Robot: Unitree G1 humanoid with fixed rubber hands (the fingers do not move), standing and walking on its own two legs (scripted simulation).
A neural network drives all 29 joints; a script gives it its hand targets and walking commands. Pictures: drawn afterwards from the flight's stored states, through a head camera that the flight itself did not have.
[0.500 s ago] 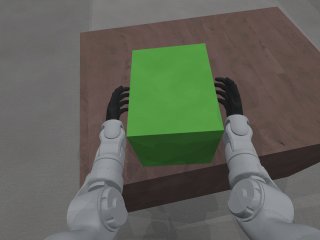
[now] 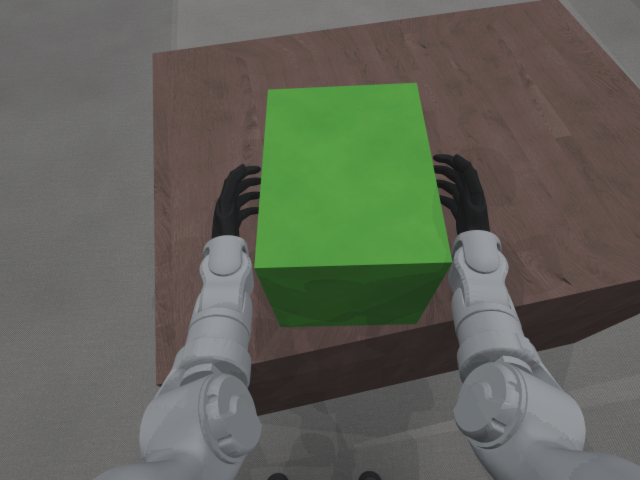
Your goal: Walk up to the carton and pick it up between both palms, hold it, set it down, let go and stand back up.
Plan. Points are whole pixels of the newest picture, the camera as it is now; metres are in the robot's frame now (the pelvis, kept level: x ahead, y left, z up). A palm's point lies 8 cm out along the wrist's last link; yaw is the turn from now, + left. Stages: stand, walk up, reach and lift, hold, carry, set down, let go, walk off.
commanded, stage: set down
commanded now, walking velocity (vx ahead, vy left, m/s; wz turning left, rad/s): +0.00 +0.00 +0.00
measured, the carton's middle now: (345, 211) +0.48 -0.03 -0.03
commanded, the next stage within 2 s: none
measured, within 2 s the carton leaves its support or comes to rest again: rests again in 0.48 s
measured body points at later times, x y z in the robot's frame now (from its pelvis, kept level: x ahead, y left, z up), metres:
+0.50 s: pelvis +0.00 +0.00 +0.00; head +0.10 +0.00 +0.44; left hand +0.44 +0.13 +0.02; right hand +0.42 -0.18 +0.03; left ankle -0.02 +0.13 -0.75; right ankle -0.03 -0.10 -0.75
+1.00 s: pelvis -0.03 +0.00 -0.04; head +0.09 +0.00 +0.40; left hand +0.44 +0.15 -0.01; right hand +0.43 -0.22 +0.00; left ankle -0.02 +0.14 -0.75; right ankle -0.02 -0.10 -0.75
